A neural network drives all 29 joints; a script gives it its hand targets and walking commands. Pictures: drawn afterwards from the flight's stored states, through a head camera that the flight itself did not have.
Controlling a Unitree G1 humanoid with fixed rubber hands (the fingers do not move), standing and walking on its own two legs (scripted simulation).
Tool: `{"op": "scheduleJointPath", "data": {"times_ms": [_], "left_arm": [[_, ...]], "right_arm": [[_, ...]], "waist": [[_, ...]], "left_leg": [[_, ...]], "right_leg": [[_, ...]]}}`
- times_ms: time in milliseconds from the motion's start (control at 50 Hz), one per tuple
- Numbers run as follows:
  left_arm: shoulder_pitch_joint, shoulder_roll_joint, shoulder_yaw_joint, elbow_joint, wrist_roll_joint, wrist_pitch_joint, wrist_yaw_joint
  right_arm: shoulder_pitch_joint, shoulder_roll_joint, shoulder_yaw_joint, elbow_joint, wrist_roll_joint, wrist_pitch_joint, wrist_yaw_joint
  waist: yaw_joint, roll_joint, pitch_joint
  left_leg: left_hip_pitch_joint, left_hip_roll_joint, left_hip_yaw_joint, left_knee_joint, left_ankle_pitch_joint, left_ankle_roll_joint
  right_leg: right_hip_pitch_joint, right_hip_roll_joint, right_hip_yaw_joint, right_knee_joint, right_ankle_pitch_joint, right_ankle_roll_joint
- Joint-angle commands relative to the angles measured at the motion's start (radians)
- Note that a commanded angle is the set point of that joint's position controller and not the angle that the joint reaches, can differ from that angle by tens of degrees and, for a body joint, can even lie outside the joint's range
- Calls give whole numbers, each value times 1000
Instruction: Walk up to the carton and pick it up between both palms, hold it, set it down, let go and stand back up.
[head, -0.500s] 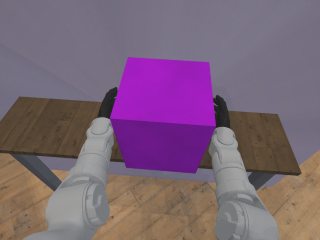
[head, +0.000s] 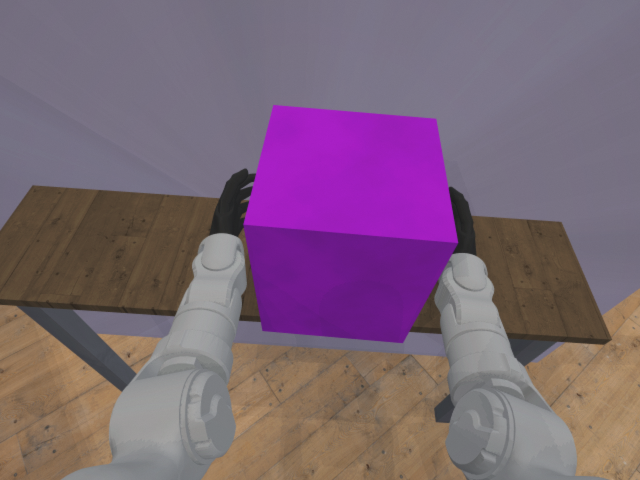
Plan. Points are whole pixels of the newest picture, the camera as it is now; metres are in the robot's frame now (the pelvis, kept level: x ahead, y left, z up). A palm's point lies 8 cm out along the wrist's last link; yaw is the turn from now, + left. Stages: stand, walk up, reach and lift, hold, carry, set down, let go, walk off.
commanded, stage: set down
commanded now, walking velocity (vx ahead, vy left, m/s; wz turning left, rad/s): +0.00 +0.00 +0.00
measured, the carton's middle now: (342, 232) +0.45 -0.04 +0.04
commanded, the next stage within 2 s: none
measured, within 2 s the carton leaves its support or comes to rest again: rests again in 0.02 s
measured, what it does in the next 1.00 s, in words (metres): stands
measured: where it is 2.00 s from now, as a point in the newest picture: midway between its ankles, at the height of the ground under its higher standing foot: outside the picture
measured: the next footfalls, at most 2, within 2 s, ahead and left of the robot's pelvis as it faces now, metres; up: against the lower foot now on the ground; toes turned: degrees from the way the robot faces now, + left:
none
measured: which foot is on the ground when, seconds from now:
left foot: down 0.00-1.00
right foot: down 0.00-1.00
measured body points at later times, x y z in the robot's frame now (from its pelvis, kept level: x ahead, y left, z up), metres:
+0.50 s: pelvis -0.01 -0.02 +0.00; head +0.08 -0.02 +0.44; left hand +0.46 +0.11 +0.06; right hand +0.42 -0.19 +0.06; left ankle -0.03 +0.08 -0.75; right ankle -0.02 -0.13 -0.75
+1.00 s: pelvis +0.00 -0.02 +0.00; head +0.08 -0.01 +0.44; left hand +0.46 +0.11 +0.06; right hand +0.43 -0.19 +0.06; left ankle -0.03 +0.08 -0.75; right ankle -0.02 -0.13 -0.75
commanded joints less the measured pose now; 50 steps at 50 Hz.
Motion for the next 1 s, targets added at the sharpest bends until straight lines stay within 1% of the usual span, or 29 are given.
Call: {"op": "scheduleJointPath", "data": {"times_ms": [0,40,60,120,160,180,220,260,340,360,400,420,480,520,540,560,600,640,660,700,740,760,800,840,860,880,900,940,980], "left_arm": [[-565,-520,-251,-81,43,-72,-121],[-564,-516,-246,-82,45,-73,-121],[-566,-512,-242,-85,49,-73,-121],[-566,-507,-237,-84,58,-71,-127],[-554,-494,-222,-78,57,-70,-132],[-554,-491,-218,-71,62,-68,-135],[-550,-474,-206,-61,68,-67,-142],[-546,-460,-192,-62,73,-68,-149],[-543,-442,-177,-70,78,-64,-164],[-540,-438,-169,-61,78,-62,-167],[-540,-424,-165,-53,76,-61,-174],[-542,-421,-160,-60,73,-60,-177],[-540,-399,-147,-53,79,-55,-186],[-549,-378,-144,-53,71,-52,-190],[-540,-373,-141,-56,73,-50,-193],[-544,-364,-142,-56,72,-49,-194],[-544,-356,-141,-58,66,-45,-196],[-533,-344,-138,-44,62,-40,-197],[-534,-335,-137,-48,61,-38,-197],[-529,-326,-139,-54,61,-34,-196],[-529,-317,-143,-57,46,-28,-196],[-527,-307,-144,-64,45,-25,-194],[-523,-300,-144,-66,35,-20,-191],[-506,-272,-138,-66,31,-14,-184],[-511,-257,-141,-72,26,-12,-179],[-505,-234,-138,-73,18,-10,-173],[-502,-210,-136,-68,14,-7,-166],[-488,-144,-129,-77,-3,-3,-146],[-465,-15,-106,-78,-22,2,-110]], "right_arm": [[-668,446,344,-32,-41,-66,140],[-663,443,338,-24,-42,-67,140],[-662,438,338,-21,-50,-68,139],[-646,445,329,-9,-63,-64,133],[-637,445,327,-8,-70,-61,130],[-638,440,319,-9,-73,-60,128],[-633,444,316,-11,-80,-56,123],[-621,449,321,-12,-80,-53,119],[-608,452,316,-24,-90,-42,108],[-611,455,321,-32,-92,-40,106],[-610,456,325,-40,-91,-36,99],[-605,457,327,-43,-96,-33,96],[-592,457,324,-38,-97,-22,88],[-593,451,328,-52,-95,-16,85],[-590,449,329,-56,-93,-14,81],[-582,453,329,-48,-90,-10,78],[-578,448,332,-54,-90,-3,77],[-571,448,340,-60,-84,4,75],[-568,444,344,-62,-81,8,74],[-554,443,343,-54,-70,14,73],[-556,434,348,-57,-63,20,72],[-547,428,347,-58,-63,23,70],[-545,419,350,-66,-54,29,68],[-539,395,353,-73,-41,32,65],[-531,378,350,-65,-38,36,63],[-526,355,347,-72,-34,36,59],[-522,339,339,-74,-26,37,53],[-507,265,331,-80,-10,38,37],[-486,135,296,-89,17,36,4]], "waist": [[30,73,-528],[30,76,-534],[29,65,-544],[23,72,-540],[20,58,-534],[22,68,-527],[22,61,-521],[29,57,-519],[27,45,-513],[33,44,-517],[32,45,-508],[30,35,-516],[34,40,-510],[30,33,-507],[35,40,-510],[40,46,-496],[38,34,-493],[43,37,-480],[44,27,-484],[45,53,-480],[43,33,-472],[47,41,-471],[44,37,-473],[51,34,-475],[47,34,-470],[51,27,-474],[48,35,-465],[50,32,-473],[53,40,-483]], "left_leg": [[397,72,-58,160,467,-70],[400,68,-52,160,476,-70],[402,68,-52,157,475,-71],[372,66,-50,147,459,-69],[358,63,-51,137,429,-62],[343,61,-45,132,413,-60],[311,56,-41,116,379,-55],[281,51,-34,105,356,-50],[240,44,-28,79,304,-35],[235,44,-28,76,295,-33],[214,40,-27,64,272,-24],[207,41,-25,58,261,-23],[195,34,-21,45,225,-17],[192,34,-22,41,211,-13],[182,32,-19,36,199,-11],[172,32,-16,36,200,-11],[172,34,-17,31,186,-11],[166,31,-17,32,189,-9],[173,32,-20,32,188,-7],[179,30,-19,39,198,-12],[185,33,-25,43,209,-15],[189,32,-24,43,209,-14],[203,32,-27,46,230,-14],[226,31,-28,54,239,-18],[226,32,-31,59,248,-20],[237,33,-33,63,255,-20],[239,34,-35,69,262,-24],[265,32,-33,89,294,-30],[276,31,-29,114,317,-34]], "right_leg": [[208,34,14,12,216,-61],[200,35,15,12,232,-58],[198,35,12,11,236,-55],[219,35,17,10,246,-54],[223,35,14,12,245,-49],[230,33,16,15,250,-49],[256,30,16,20,254,-43],[284,29,15,28,273,-32],[317,26,15,48,301,-19],[332,24,14,52,303,-17],[349,21,11,61,322,-10],[363,20,11,63,326,-5],[379,18,12,69,328,2],[380,17,10,75,327,8],[394,17,9,80,329,10],[403,15,11,82,332,9],[408,15,9,85,325,11],[418,15,8,89,331,14],[416,15,8,93,333,16],[418,17,10,94,331,15],[421,18,10,100,338,14],[433,17,12,97,340,13],[438,19,12,106,359,14],[436,21,11,107,357,16],[445,21,10,108,362,14],[444,21,11,110,360,15],[439,21,10,111,359,13],[437,23,11,120,370,10],[447,25,9,135,386,10]]}}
